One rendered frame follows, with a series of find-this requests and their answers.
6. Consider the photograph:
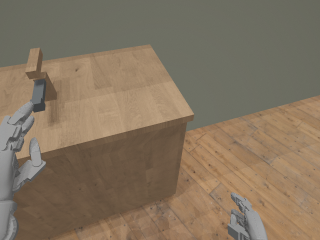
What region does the tap lever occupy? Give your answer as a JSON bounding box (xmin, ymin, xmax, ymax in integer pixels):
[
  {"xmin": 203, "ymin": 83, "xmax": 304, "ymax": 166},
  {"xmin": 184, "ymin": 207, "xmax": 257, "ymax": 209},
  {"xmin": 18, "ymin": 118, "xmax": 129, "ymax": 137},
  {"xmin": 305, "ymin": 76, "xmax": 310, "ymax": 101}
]
[{"xmin": 30, "ymin": 79, "xmax": 47, "ymax": 113}]

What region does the counter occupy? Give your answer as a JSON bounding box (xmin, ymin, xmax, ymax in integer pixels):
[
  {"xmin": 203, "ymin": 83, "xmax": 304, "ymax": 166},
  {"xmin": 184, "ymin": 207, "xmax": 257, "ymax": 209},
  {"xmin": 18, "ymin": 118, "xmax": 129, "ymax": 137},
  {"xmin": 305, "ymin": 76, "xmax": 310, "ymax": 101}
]
[{"xmin": 0, "ymin": 44, "xmax": 195, "ymax": 240}]

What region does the robot left hand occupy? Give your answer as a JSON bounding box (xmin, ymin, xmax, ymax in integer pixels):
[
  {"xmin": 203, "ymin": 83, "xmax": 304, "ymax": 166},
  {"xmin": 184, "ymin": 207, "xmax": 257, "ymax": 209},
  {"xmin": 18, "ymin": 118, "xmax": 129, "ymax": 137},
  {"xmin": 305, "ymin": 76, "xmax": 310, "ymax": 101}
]
[{"xmin": 0, "ymin": 101, "xmax": 46, "ymax": 201}]

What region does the robot right hand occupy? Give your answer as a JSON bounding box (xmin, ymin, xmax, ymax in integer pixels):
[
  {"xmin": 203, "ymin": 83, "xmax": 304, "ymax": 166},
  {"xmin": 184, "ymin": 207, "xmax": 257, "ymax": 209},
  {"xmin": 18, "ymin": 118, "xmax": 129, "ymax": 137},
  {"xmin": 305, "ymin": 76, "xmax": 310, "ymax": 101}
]
[{"xmin": 227, "ymin": 192, "xmax": 268, "ymax": 240}]

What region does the left robot forearm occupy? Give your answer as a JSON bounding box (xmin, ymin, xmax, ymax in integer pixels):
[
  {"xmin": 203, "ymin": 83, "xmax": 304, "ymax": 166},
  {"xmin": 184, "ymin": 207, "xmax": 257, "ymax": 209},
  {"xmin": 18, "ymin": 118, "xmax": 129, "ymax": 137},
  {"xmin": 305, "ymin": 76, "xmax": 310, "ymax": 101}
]
[{"xmin": 0, "ymin": 200, "xmax": 19, "ymax": 240}]

